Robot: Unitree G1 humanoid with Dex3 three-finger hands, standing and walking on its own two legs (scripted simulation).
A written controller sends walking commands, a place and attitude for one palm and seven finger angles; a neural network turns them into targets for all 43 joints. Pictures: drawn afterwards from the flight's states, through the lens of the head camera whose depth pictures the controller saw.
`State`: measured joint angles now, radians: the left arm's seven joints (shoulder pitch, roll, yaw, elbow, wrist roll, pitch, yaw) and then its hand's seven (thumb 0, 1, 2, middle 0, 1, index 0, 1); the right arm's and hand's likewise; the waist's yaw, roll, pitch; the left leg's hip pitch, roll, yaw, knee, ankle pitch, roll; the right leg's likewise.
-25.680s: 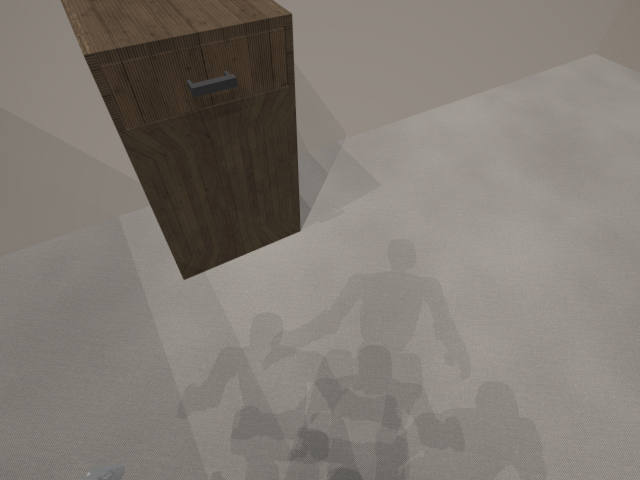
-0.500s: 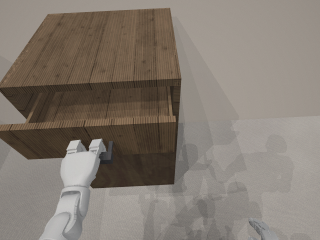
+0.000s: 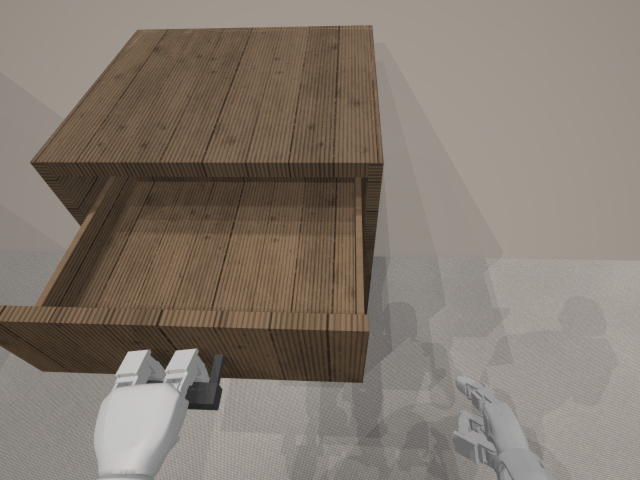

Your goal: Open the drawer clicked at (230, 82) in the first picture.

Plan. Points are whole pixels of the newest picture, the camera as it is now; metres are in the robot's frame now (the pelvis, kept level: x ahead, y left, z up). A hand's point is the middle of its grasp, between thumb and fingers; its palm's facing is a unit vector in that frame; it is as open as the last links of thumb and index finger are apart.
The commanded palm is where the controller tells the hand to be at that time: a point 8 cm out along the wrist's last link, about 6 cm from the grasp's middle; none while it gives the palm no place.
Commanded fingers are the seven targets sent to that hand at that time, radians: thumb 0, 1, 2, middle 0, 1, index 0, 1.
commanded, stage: pull the drawer open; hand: left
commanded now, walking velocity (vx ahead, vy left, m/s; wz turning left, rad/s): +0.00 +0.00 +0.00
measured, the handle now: (173, 377) +0.23 +0.21 +0.01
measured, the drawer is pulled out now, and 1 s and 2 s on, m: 0.24 0.30 0.30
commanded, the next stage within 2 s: open the thumb to release the handle in 0.58 s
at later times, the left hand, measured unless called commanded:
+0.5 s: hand out of the picture +0.11 +0.20 -0.01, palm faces -0.04 -0.11 -0.99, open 6.2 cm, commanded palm +0.05 +0.22 +0.04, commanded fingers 0.00 0.90 0.90 -0.40 -1.35 -0.40 -1.35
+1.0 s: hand out of the picture +0.12 +0.20 -0.01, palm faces +0.04 -0.10 -0.99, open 8.4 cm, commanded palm +0.09 +0.20 +0.04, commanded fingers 0.00 -0.29 0.39 -0.31 -1.22 -0.31 -1.22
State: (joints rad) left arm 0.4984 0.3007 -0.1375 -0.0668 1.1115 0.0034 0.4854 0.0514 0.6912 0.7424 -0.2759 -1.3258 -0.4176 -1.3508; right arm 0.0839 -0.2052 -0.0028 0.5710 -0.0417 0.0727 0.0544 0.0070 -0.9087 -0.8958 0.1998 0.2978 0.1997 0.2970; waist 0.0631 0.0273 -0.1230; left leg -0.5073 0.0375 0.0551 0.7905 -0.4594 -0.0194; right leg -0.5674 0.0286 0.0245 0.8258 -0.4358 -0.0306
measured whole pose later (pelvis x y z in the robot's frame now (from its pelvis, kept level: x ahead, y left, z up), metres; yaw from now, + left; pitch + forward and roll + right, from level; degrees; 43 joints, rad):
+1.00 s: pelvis -0.04 -0.01 -0.02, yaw +1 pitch +9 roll +2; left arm 0.59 0.30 -0.14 -0.14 1.09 0.00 0.53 0.00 0.30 0.64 -0.37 -1.29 -0.37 -1.28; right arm 0.13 -0.22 0.00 0.55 -0.05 0.08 0.02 0.01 -0.91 -0.90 0.20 0.30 0.20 0.30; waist 0.09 0.05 -0.13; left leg -0.61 0.02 0.03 0.91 -0.46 -0.03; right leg -0.67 0.01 0.01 0.95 -0.45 -0.04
